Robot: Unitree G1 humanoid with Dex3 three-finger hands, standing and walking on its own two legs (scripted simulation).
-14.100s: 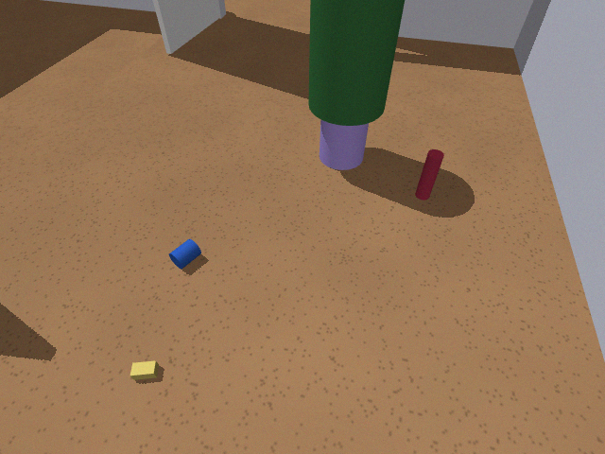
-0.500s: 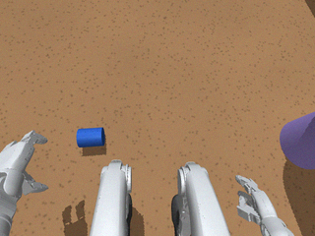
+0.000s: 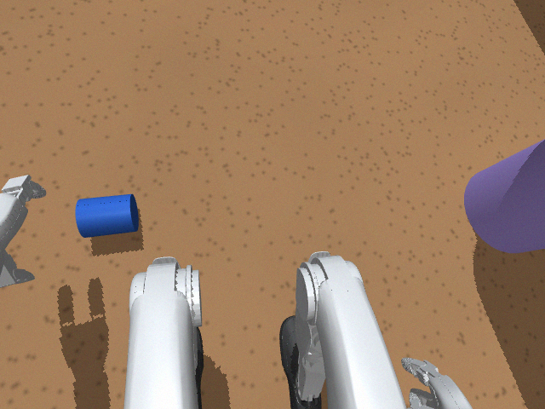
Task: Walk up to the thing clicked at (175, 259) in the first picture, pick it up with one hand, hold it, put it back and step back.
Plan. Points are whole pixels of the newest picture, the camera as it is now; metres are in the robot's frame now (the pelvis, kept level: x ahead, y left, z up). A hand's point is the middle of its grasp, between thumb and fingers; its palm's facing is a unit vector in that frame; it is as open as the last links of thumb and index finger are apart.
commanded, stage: rise first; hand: left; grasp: from above
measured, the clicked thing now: (109, 215) +0.45 +0.30 -0.33
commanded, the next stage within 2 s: approach in 1.00 s
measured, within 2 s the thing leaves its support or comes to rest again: neither
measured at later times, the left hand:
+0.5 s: hand (31, 232) +0.38 +0.37 -0.19, palm faces -0.43 -0.11 -0.90, open 12.9 cm
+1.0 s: hand (44, 228) +0.39 +0.36 -0.21, palm faces -0.43 -0.13 -0.89, open 13.2 cm
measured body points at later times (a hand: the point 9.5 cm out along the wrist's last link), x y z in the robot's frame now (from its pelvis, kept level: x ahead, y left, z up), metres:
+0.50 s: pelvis +0.01 +0.00 -0.03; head +0.24 +0.07 +0.35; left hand +0.40 +0.37 -0.14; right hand +0.14 -0.27 -0.16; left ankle +0.10 +0.12 -0.34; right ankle +0.10 -0.12 -0.34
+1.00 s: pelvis +0.01 +0.00 -0.04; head +0.25 +0.07 +0.33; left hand +0.41 +0.37 -0.16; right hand +0.12 -0.28 -0.17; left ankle +0.10 +0.12 -0.34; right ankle +0.10 -0.12 -0.34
